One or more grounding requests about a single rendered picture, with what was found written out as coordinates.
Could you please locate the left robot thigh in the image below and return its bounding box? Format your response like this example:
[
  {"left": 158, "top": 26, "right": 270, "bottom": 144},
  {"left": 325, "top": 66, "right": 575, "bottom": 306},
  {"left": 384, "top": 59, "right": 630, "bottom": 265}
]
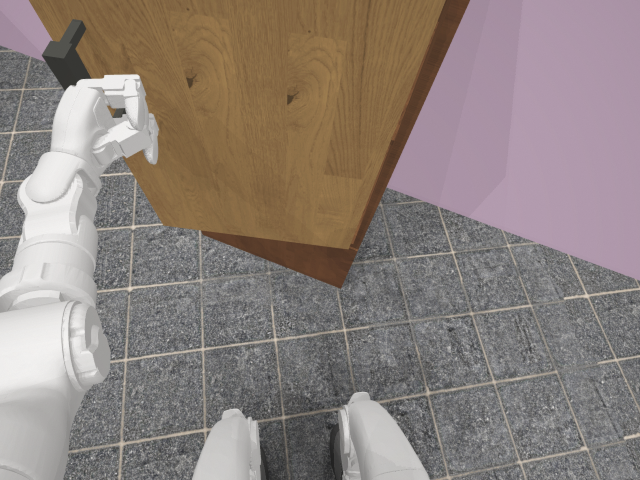
[{"left": 192, "top": 416, "right": 261, "bottom": 480}]

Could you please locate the cupboard door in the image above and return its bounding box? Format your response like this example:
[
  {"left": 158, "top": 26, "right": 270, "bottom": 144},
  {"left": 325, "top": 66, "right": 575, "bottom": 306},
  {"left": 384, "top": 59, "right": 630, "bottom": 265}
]
[{"left": 29, "top": 0, "right": 446, "bottom": 249}]

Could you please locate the robot left hand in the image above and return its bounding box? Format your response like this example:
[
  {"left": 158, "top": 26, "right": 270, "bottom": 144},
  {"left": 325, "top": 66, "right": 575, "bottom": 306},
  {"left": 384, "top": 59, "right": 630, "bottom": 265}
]
[{"left": 50, "top": 74, "right": 159, "bottom": 177}]

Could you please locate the left robot forearm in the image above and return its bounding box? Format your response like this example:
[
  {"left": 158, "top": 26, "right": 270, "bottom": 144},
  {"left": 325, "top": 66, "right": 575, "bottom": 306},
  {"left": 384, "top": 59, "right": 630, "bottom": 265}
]
[{"left": 0, "top": 152, "right": 102, "bottom": 313}]

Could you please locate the robot left upper arm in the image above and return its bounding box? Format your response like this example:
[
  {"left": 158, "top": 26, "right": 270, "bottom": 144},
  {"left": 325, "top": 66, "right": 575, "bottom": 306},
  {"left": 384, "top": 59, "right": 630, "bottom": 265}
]
[{"left": 0, "top": 300, "right": 111, "bottom": 480}]

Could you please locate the right robot thigh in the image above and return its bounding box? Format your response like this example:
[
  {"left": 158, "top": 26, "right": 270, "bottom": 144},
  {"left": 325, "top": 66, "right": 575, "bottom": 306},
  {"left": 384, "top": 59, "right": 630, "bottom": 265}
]
[{"left": 338, "top": 400, "right": 430, "bottom": 480}]

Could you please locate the handle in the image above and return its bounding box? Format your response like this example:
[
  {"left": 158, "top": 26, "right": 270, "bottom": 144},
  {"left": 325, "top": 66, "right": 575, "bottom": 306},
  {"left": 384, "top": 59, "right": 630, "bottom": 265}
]
[{"left": 42, "top": 19, "right": 126, "bottom": 118}]

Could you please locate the robot thigh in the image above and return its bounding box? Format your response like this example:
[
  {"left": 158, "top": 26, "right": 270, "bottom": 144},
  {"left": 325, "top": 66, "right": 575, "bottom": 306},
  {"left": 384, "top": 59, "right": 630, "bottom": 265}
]
[
  {"left": 192, "top": 416, "right": 261, "bottom": 480},
  {"left": 338, "top": 400, "right": 430, "bottom": 480}
]

